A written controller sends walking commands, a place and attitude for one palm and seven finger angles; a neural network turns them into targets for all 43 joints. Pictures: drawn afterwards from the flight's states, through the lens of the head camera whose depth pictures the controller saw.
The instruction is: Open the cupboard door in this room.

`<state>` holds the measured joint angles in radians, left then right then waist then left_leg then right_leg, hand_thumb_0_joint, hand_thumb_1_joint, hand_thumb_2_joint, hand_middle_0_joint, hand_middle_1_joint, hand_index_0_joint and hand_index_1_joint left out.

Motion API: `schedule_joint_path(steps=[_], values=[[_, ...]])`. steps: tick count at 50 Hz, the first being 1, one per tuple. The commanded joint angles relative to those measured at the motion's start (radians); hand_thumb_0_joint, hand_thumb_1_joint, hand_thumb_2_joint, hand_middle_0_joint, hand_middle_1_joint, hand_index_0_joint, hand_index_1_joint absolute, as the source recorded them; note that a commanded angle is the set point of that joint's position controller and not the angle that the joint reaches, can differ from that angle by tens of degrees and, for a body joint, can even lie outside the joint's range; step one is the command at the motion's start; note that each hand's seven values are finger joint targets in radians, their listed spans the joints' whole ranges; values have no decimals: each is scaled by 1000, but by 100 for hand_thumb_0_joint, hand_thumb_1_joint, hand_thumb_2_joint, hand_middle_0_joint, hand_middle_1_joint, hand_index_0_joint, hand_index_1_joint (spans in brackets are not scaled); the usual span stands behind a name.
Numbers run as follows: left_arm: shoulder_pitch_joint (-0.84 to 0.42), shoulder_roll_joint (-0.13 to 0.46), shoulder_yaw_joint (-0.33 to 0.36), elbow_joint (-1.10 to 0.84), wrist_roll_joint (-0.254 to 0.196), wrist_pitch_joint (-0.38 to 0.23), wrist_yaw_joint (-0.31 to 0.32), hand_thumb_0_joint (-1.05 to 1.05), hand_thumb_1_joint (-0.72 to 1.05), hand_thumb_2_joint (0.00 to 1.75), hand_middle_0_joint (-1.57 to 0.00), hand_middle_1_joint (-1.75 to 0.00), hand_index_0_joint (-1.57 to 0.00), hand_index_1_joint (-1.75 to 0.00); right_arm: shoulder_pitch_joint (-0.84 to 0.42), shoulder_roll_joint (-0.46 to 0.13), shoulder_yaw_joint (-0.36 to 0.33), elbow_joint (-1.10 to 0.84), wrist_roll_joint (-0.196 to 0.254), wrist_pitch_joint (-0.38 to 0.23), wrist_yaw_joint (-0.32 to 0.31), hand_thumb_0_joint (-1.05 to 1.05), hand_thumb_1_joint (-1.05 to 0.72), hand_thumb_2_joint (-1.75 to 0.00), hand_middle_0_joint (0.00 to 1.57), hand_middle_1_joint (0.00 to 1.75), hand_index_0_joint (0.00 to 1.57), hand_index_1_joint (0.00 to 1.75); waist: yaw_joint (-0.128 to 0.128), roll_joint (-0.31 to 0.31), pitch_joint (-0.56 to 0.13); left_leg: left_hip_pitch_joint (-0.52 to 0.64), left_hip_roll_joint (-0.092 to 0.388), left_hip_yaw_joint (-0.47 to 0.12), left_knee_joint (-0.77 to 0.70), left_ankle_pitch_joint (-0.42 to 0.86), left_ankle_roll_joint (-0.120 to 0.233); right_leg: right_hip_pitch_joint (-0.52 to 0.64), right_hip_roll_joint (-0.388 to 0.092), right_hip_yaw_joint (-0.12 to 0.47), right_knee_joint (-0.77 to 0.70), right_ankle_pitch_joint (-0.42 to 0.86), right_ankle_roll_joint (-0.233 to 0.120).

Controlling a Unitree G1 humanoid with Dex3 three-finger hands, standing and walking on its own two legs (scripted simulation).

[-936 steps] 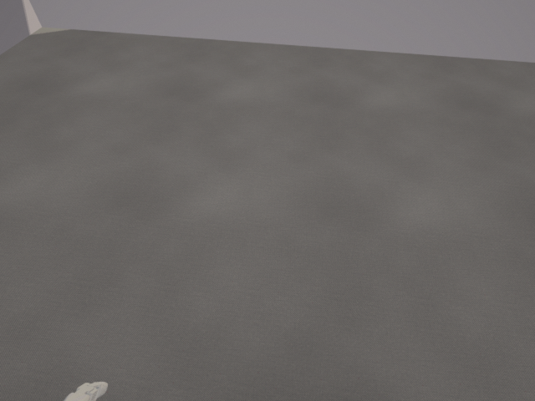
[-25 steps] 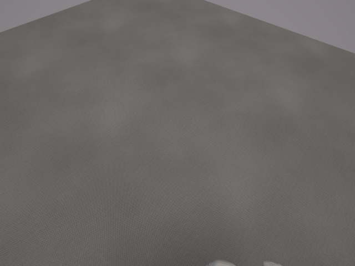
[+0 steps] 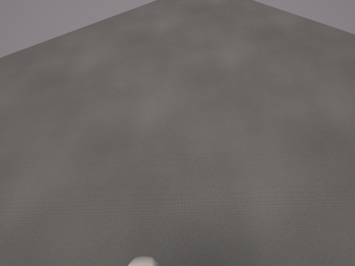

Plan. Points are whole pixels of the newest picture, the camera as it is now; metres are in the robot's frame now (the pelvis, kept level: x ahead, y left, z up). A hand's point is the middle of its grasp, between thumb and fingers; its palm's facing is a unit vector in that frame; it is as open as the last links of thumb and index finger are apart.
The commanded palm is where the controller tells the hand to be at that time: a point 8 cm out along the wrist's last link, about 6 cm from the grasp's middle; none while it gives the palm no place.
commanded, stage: turn or walk to find it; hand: left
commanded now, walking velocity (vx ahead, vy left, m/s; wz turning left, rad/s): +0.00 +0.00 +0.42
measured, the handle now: out of the picture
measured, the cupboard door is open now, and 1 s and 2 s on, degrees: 0 0 0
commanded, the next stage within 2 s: none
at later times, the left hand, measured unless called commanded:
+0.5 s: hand out of the picture +0.02 +0.25 -0.17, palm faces +0.24 -0.94 -0.25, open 7.4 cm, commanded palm none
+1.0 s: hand out of the picture -0.08 +0.20 -0.17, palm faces +0.46 -0.85 -0.26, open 7.4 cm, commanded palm none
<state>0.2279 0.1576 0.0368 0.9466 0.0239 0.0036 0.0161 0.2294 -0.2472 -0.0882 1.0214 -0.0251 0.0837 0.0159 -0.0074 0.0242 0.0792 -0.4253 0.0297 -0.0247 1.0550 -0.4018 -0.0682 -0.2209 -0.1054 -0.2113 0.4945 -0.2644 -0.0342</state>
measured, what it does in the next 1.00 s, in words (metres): steps on the spot, turning left: left foot, then right foot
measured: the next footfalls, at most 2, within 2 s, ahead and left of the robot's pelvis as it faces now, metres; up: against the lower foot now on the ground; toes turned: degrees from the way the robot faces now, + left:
left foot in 0.18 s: +0.00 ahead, +0.16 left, +0.00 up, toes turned +9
right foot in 0.60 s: +0.05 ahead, -0.08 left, +0.00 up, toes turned +10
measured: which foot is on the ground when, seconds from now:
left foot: up 0.00-0.16, down 0.18-0.60, up 0.62-1.00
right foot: down 0.00-0.18, up 0.20-0.58, down 0.60-1.00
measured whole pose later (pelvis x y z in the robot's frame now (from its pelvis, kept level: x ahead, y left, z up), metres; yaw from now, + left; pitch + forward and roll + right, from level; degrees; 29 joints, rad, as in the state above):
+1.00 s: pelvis -0.03 +0.00 +0.00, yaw +26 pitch +0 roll +2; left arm 0.24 0.19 0.05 0.97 0.03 0.01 0.01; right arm 0.16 -0.23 -0.07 1.01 -0.01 0.07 0.01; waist 0.02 -0.01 0.10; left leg -0.34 0.03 0.03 0.81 -0.45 -0.06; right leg -0.23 -0.14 -0.25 0.54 -0.30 -0.02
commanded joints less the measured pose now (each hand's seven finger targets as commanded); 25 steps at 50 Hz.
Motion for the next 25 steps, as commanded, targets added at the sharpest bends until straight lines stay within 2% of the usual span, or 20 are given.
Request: schedule_joint_path(steps=[1,3,4,5,6,7,8,9,10,11,12,13,14,15,20,24,25], values=[[79,243,60,-30,7,-12,17,0,90,90,-20,-30,-20,-30,-97,-32,15,-100,13,-39,-4,0,-90,-90,20,30,20,30,64,-198,-101,-35,7,59,-185,-74,8,167,-268,177,-143,366,-109],[81,257,65,-19,8,-8,16,0,90,90,-20,-30,-20,-30,-102,-30,21,-103,18,-47,-7,0,-90,-90,20,30,20,30,70,-222,-115,17,3,84,-272,-86,18,164,-280,174,-115,409,-117],[76,257,66,-12,8,-6,15,0,90,90,-20,-30,-20,-30,-88,-27,22,-103,20,-51,-8,0,-90,-90,20,30,20,30,61,-224,-121,50,-1,95,-336,-72,22,159,-280,161,-93,420,-107],[63,260,67,-12,7,-4,14,0,90,90,-20,-30,-20,-30,-60,-29,24,-96,19,-55,-10,0,-90,-90,20,30,20,30,43,-220,-132,87,-7,113,-410,-23,26,153,-272,138,-63,423,-89],[56,262,67,-9,1,0,12,0,90,90,-20,-30,-20,-30,-39,-36,23,-89,18,-58,-10,0,-90,-90,20,30,20,30,29,-210,-135,164,-11,125,-495,58,32,104,-257,110,-29,381,-57],[43,247,66,-10,-6,5,10,0,90,90,-20,-30,-20,-30,-1,-58,18,-81,17,-67,-8,0,-90,-90,20,30,20,30,-1,-149,-146,274,8,105,-636,179,44,30,-235,74,50,312,-11],[55,200,59,-27,-15,14,7,0,90,90,-20,-30,-20,-30,27,-135,1,-83,10,-78,-9,0,-90,-90,20,30,20,30,-16,62,-171,404,161,-108,-717,329,105,-141,-141,19,218,88,54],[9,143,35,-62,-13,18,1,0,90,90,-20,-30,-20,-30,58,-215,-16,-85,7,-74,-14,0,-90,-90,20,30,20,30,-39,273,-129,429,352,-318,-750,609,200,-327,-35,26,398,-339,105],[-42,151,31,-76,-6,30,6,0,90,90,-20,-30,-20,-30,77,-225,-19,-72,5,-70,-24,0,-90,-90,20,30,20,30,-59,217,-115,368,383,-325,-749,630,254,-332,-31,112,507,-362,102],[-73,144,35,-65,-7,36,8,0,90,90,-20,-30,-20,-30,51,-206,-15,-66,2,-71,-36,0,-90,-90,20,30,20,30,-49,247,-94,334,336,-297,-744,624,249,-349,-26,160,565,-319,104],[-74,161,42,-49,-11,37,3,0,90,90,-20,-30,-20,-30,-12,-175,-5,-78,2,-70,-40,0,-90,-90,20,30,20,30,-26,221,-56,291,289,-240,-740,591,244,-341,-27,177,601,-248,103],[-44,162,44,-31,-10,35,-3,0,90,90,-20,-30,-20,-30,-60,-151,4,-91,3,-73,-41,0,-90,-90,20,30,20,30,2,173,-56,291,246,-187,-728,604,233,-333,-19,177,614,-193,107],[-17,163,43,-18,-9,32,-7,0,90,90,-20,-30,-20,-30,-73,-145,7,-101,5,-79,-40,0,-90,-90,20,30,20,30,13,139,-72,302,226,-156,-723,613,224,-320,-14,171,614,-165,110],[-12,160,42,-12,-8,31,-7,0,90,90,-20,-30,-20,-30,-76,-144,6,-102,6,-81,-39,0,-90,-90,20,30,20,30,12,129,-77,308,208,-136,-720,632,219,-312,-9,171,608,-149,115],[-64,145,33,-46,-12,29,-3,0,90,90,-20,-30,-20,-30,-24,-150,-5,-97,3,-77,-37,0,-90,-90,20,30,20,30,-17,96,-94,351,215,-196,-698,661,246,-288,16,175,463,-183,123],[-63,138,29,-64,-16,21,0,0,90,90,-20,-30,-20,-30,-38,-152,-13,-108,-1,-69,-33,0,-90,-90,20,30,20,30,-17,143,-105,314,195,-235,-659,691,239,-188,49,158,287,-190,113],[-45,134,30,-63,-17,18,1,0,90,90,-20,-30,-20,-30,-51,-154,-16,-115,-2,-67,-32,0,-90,-90,20,30,20,30,-8,150,-119,307,189,-245,-646,697,236,-154,58,151,234,-175,110]])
